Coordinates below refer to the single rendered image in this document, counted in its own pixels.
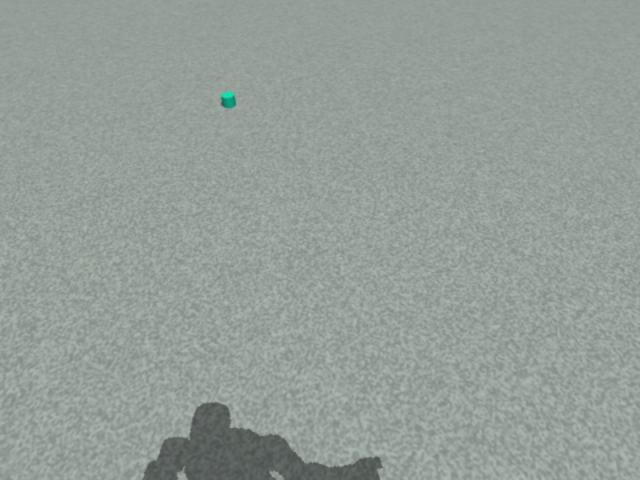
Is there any tin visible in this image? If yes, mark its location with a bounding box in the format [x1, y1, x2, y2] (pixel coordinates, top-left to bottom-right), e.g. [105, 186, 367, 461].
[221, 92, 236, 108]

